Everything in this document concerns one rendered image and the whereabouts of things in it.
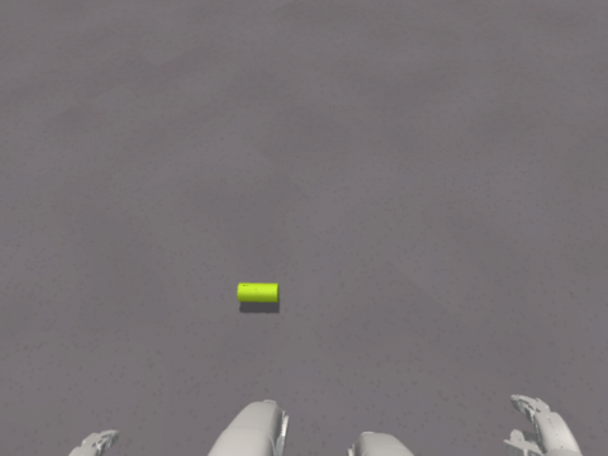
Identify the can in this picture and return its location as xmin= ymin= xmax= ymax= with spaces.
xmin=237 ymin=283 xmax=279 ymax=302

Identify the left robot hand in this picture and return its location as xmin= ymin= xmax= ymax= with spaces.
xmin=68 ymin=429 xmax=120 ymax=456

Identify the right robot hand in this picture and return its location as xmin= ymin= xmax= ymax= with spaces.
xmin=503 ymin=394 xmax=581 ymax=456

